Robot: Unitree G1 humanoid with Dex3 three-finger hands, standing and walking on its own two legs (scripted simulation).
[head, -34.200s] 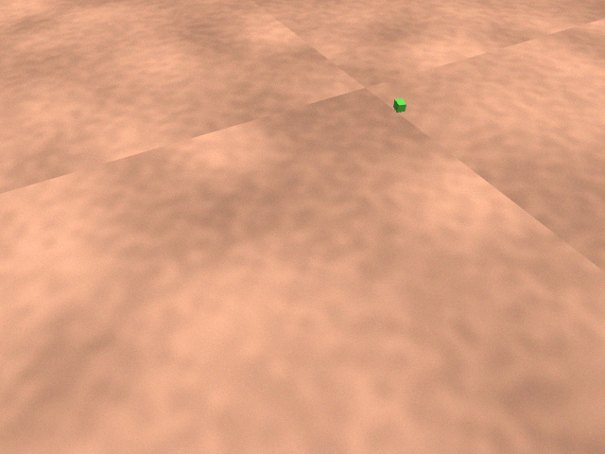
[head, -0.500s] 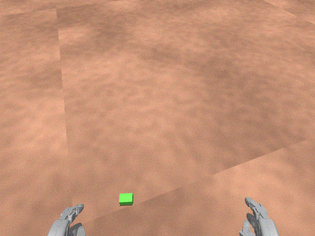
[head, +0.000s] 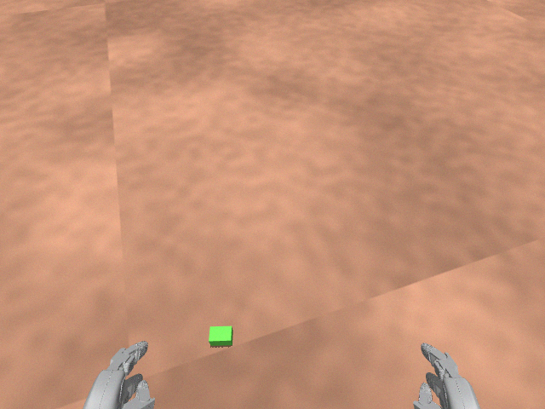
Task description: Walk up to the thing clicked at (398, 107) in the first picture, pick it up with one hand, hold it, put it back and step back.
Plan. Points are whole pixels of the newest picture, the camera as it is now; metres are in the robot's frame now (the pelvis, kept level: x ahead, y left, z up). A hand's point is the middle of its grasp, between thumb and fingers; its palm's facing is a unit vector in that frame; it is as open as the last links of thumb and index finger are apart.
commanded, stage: stand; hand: left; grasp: from above
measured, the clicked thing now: (221, 335) +0.48 +0.19 -0.70
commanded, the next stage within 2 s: none
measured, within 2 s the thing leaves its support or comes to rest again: neither
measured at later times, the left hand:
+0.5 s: hand out of the picture +0.07 +0.24 -0.10, palm faces +0.05 -0.94 -0.33, open 7.4 cm
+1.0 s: hand out of the picture +0.03 +0.25 -0.10, palm faces +0.03 -0.94 -0.34, open 7.4 cm
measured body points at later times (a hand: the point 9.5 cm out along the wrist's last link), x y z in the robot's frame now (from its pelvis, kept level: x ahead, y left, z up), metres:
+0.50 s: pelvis +0.00 +0.01 +0.05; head +0.00 +0.01 +0.50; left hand +0.06 +0.29 -0.08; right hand +0.08 -0.26 -0.08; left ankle +0.00 +0.10 -0.69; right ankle +0.00 -0.09 -0.69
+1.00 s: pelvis -0.01 +0.01 +0.06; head -0.01 +0.01 +0.51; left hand +0.03 +0.30 -0.08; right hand +0.05 -0.27 -0.08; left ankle +0.00 +0.10 -0.69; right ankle +0.00 -0.09 -0.69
